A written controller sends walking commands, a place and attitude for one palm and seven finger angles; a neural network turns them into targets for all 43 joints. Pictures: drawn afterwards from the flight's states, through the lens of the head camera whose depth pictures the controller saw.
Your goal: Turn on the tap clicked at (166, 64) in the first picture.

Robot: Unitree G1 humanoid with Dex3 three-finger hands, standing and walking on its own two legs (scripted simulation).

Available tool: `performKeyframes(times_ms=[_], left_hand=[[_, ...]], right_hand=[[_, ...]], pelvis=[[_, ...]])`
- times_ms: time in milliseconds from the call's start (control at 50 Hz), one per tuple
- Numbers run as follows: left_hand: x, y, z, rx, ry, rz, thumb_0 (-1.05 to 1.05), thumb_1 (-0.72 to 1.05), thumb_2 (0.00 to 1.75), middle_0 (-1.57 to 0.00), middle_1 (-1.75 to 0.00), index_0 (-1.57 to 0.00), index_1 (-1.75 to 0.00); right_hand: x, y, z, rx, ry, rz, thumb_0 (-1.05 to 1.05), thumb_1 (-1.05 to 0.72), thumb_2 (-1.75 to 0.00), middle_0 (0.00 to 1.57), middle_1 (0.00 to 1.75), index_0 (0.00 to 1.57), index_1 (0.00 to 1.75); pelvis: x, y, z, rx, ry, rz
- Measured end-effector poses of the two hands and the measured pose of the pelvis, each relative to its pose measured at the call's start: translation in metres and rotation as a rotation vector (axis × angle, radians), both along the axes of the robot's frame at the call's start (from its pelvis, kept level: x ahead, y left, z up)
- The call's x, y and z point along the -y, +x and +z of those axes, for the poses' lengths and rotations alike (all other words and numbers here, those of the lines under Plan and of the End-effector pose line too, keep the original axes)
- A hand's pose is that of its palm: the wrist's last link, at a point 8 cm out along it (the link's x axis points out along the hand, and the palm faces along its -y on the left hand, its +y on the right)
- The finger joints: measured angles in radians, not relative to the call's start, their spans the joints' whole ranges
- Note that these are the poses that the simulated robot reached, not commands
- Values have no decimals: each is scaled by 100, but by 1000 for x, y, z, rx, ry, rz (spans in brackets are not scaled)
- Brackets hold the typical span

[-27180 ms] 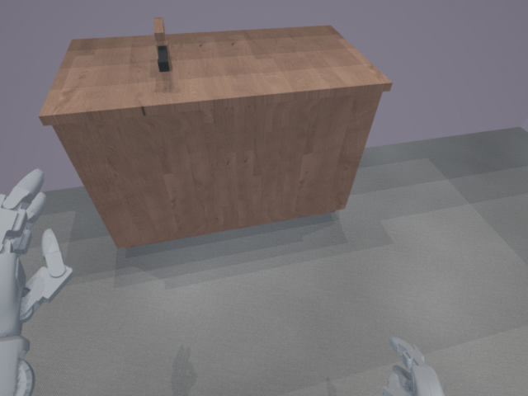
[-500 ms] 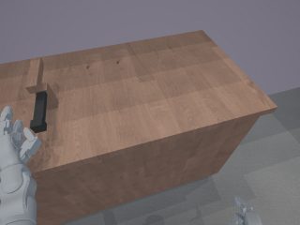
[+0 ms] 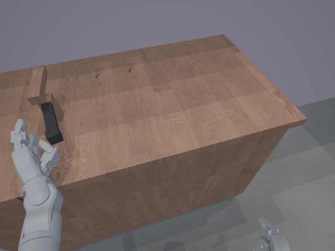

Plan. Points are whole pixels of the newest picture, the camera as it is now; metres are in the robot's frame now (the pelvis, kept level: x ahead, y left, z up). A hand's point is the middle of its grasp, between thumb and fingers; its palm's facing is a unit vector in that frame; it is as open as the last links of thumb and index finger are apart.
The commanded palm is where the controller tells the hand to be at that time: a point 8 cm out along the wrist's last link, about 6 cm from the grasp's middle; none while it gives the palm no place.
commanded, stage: push the lever round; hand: left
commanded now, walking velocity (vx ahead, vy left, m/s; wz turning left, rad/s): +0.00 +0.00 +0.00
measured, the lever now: (54, 136) +0.35 +0.31 +0.08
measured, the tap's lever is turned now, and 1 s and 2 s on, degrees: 12 37 66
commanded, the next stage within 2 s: none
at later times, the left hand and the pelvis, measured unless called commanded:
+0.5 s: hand (75, 143) +0.33 +0.25 +0.08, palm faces +0.71 -0.70 -0.07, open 7.6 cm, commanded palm +0.29 +0.27 +0.08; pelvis +0.00 +0.00 +0.00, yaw +0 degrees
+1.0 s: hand (88, 136) +0.36 +0.22 +0.08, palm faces +0.77 -0.63 -0.06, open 7.6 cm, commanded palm +0.31 +0.24 +0.08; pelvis +0.00 +0.00 +0.00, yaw +0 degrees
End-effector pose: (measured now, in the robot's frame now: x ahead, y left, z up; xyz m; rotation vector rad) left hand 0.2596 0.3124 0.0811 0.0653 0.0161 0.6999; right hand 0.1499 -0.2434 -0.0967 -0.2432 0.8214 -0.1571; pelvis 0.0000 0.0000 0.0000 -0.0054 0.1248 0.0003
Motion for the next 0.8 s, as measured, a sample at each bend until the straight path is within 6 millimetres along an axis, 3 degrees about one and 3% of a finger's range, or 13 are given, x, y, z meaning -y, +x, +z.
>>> performKeyframes(times_ms=[800], left_hand=[[62,31,2,-22,-30,147,1,94,92,-16,-15,-15,-15]], right_hand=[[-11,12,0,-44,26,14,2,-91,-90,20,30,21,30]], pelvis=[[-2,2,1,9,1,-1]])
